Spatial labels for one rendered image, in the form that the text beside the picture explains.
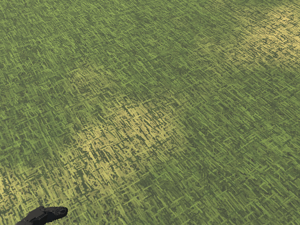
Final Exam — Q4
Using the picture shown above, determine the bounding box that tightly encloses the left robot hand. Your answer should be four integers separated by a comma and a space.
15, 205, 68, 225

